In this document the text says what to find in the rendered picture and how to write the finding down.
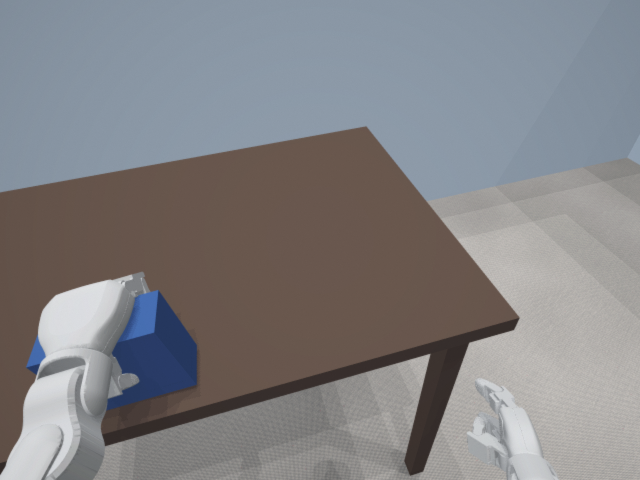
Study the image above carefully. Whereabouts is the robot left forearm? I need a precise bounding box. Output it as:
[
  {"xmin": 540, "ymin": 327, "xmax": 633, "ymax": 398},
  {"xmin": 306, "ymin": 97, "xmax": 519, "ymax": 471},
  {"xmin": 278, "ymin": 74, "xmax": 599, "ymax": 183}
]
[{"xmin": 0, "ymin": 348, "xmax": 113, "ymax": 480}]

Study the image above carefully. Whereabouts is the sponge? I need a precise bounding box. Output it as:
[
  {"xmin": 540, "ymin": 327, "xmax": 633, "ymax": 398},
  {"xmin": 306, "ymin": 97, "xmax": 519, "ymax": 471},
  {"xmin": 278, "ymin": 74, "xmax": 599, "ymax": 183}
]
[{"xmin": 26, "ymin": 290, "xmax": 197, "ymax": 411}]

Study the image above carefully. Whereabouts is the left robot hand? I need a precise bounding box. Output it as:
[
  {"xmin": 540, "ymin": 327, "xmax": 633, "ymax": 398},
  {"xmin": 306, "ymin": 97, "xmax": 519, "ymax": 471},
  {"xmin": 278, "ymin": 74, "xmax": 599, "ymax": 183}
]
[{"xmin": 38, "ymin": 272, "xmax": 150, "ymax": 399}]

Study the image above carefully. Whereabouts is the robot right forearm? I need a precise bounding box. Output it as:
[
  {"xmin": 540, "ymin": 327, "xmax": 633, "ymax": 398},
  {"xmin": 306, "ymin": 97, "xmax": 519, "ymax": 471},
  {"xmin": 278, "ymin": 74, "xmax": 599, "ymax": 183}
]
[{"xmin": 506, "ymin": 453, "xmax": 559, "ymax": 480}]

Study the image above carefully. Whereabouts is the table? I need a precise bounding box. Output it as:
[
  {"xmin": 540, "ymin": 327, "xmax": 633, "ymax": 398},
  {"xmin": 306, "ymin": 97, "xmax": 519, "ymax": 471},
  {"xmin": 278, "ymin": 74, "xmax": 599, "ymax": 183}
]
[{"xmin": 0, "ymin": 126, "xmax": 520, "ymax": 476}]

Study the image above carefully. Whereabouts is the right robot hand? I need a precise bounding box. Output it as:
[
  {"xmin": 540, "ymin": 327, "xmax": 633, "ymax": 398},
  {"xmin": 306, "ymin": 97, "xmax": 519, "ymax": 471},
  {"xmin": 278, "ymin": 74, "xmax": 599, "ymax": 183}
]
[{"xmin": 467, "ymin": 378, "xmax": 544, "ymax": 472}]

